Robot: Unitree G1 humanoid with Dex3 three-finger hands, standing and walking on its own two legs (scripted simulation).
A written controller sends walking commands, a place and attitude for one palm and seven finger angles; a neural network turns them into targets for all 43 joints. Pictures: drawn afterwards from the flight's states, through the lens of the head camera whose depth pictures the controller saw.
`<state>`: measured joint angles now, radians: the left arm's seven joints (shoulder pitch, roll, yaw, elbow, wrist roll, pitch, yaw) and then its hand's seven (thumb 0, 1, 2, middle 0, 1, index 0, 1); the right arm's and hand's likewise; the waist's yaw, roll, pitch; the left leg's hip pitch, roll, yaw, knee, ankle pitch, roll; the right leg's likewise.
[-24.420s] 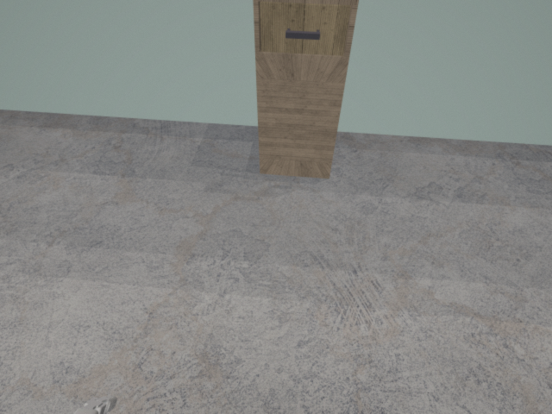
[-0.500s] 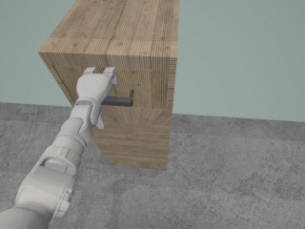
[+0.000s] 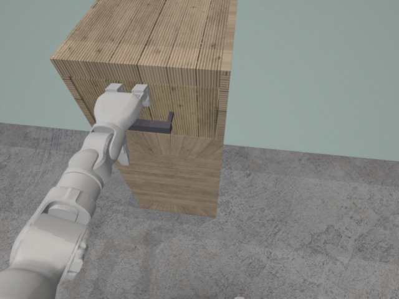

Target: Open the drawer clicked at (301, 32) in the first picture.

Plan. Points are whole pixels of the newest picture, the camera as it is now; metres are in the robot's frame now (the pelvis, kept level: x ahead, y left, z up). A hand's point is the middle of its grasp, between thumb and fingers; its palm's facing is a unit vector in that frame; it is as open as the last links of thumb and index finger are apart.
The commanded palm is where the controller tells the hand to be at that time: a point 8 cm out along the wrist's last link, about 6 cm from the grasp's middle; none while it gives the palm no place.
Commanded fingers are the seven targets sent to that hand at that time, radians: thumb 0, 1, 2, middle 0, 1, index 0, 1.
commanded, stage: re-aim the fingers above the handle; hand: left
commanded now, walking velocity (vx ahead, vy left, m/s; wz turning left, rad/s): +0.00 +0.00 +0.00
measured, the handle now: (146, 119) +0.52 +0.13 +0.01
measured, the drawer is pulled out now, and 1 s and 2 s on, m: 0.00 0.00 0.00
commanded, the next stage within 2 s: lower the fingers behind the handle in 1.74 s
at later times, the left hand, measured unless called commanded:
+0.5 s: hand (126, 117) +0.48 +0.16 +0.07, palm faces +0.03 -0.02 -1.00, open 13.8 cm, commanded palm +0.45 +0.17 +0.13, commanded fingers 0.00 -0.50 0.30 -0.30 -1.20 -0.30 -1.20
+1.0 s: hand (119, 119) +0.47 +0.17 +0.07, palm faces +0.03 -0.01 -1.00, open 13.9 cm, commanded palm +0.44 +0.16 +0.13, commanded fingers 0.00 -0.50 0.30 -0.30 -1.20 -0.30 -1.20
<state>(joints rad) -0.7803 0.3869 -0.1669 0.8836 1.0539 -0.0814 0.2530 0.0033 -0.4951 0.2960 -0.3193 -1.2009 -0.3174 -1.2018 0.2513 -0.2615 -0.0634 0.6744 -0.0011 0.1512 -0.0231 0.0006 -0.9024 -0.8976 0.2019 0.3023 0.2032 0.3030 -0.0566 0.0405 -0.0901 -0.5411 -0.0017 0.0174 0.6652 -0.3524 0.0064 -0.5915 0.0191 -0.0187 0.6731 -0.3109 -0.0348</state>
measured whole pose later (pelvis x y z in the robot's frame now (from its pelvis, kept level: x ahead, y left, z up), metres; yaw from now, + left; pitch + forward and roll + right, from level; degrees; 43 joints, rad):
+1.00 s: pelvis +0.00 +0.01 +0.00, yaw -1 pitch +13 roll +0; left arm -0.79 0.37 -0.16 0.91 1.06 0.00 0.27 0.00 -0.49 0.30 -0.32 -1.20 -0.32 -1.20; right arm 0.28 -0.24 -0.06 0.68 0.00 0.15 -0.01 0.00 -0.90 -0.90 0.20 0.30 0.20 0.30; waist -0.05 0.05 -0.11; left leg -0.51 -0.01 0.05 0.64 -0.35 0.02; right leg -0.57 0.02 0.01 0.65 -0.30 -0.02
